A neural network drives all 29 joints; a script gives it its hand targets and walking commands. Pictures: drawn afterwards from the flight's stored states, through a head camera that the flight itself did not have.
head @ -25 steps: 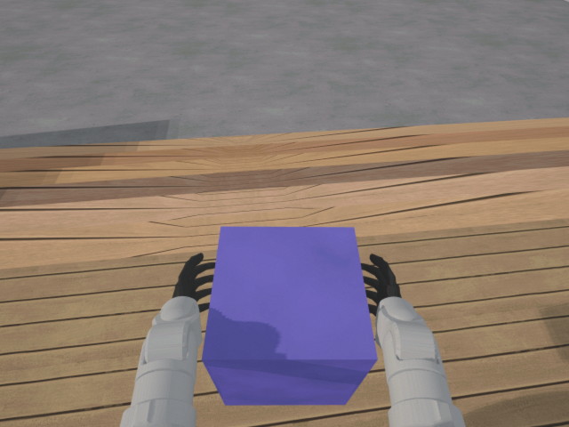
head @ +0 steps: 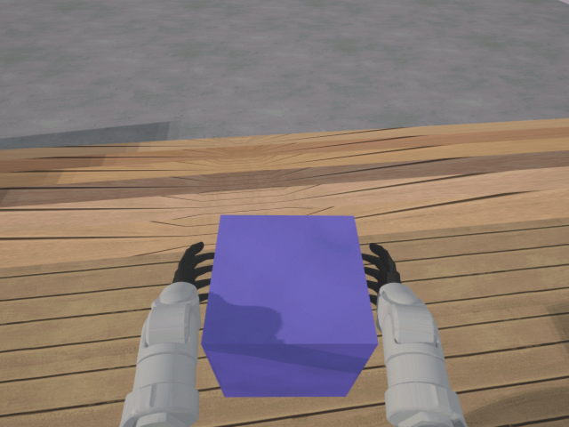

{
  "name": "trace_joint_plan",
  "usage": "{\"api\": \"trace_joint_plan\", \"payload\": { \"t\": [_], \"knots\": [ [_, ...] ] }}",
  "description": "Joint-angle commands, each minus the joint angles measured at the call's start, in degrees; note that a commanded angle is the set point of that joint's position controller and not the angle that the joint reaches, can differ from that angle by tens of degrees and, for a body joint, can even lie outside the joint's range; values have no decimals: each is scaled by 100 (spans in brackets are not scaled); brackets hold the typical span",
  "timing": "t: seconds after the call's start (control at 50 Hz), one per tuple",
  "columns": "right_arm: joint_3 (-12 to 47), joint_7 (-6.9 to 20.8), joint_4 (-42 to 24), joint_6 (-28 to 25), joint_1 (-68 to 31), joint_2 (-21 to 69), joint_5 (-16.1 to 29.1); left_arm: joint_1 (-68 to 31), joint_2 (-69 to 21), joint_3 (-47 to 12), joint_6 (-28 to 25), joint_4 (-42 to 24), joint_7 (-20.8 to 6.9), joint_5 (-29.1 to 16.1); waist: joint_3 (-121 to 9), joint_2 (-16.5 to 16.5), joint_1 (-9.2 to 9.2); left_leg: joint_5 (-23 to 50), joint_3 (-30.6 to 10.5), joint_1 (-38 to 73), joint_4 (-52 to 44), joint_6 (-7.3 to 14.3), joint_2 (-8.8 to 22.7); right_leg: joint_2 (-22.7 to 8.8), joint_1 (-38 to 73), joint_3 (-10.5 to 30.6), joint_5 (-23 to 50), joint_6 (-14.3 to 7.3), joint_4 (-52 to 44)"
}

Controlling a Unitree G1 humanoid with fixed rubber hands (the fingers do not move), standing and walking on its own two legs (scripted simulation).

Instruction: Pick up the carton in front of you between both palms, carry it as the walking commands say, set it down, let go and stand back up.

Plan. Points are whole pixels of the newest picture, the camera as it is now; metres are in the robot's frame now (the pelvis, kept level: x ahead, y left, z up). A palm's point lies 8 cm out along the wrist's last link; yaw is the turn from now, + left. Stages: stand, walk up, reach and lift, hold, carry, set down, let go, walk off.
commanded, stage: reach and lift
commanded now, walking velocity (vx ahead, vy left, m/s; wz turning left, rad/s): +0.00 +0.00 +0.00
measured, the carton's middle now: (286, 310) +0.31 +0.00 -0.04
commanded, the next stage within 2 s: hold in 0.58 s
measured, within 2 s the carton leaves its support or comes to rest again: neither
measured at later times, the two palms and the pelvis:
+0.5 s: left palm (185, 286) +0.31 +0.15 +0.04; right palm (389, 286) +0.31 -0.15 +0.04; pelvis +0.02 +0.00 +0.01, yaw +0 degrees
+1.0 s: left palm (180, 290) +0.29 +0.15 +0.05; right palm (393, 290) +0.29 -0.15 +0.05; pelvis +0.00 +0.00 +0.00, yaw +0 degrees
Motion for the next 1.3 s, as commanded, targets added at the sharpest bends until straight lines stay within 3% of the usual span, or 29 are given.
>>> {"api": "trace_joint_plan", "payload": {
  "t": [0.0,0.26,0.56,0.66,0.74,0.84,1.06,1.28],
  "knots": [
    [3185,1284,64,-65,-2887,5321,1170,-2915,-5305,-3203,-79,29,-1297,-1176,-1639,-11,-8,493,-42,432,-507,43,-352,351,516,49,521,-29,-492],
    [3441,1214,-541,109,-2166,5195,1362,-2186,-5210,-3442,104,-566,-1225,-1372,-1662,4,-5,1371,-96,784,-659,-18,-396,393,854,83,1375,7,-628],
    [3575,1172,-866,307,-2110,5141,1471,-2141,-5117,-3593,305,-910,-1200,-1483,-1516,-6,8,1237,-96,859,-758,-23,-398,382,916,92,1270,14,-729],
    [3968,1130,-1407,517,-1928,5123,1709,-1939,-5106,-3959,529,-1453,-1142,-1704,-1778,24,9,1714,-128,1110,-805,-35,-383,391,1146,115,1712,40,-819],
    [3674,1094,-1274,731,-1775,4851,1539,-1762,-4822,-3662,746,-1311,-1109,-1548,-1142,-4,3,1055,-120,922,-968,-7,-373,363,995,111,1081,18,-960],
    [3588,1161,-1154,739,-2200,4898,1511,-2219,-4885,-3580,743,-1177,-1182,-1516,-953,-5,-5,396,-76,748,-956,14,-346,339,821,73,425,-20,-937],
    [3581,1191,-930,685,-2600,5032,1494,-2611,-5022,-3587,688,-976,-1208,-1503,-1159,5,4,223,-63,723,-861,33,-330,327,810,51,246,-40,-848],
    [3586,1170,-1048,708,-2362,4999,1502,-2373,-4982,-3607,713,-1101,-1177,-1507,-1276,11,1,741,-79,874,-859,-5,-346,349,957,61,743,-14,-858]
  ]
}}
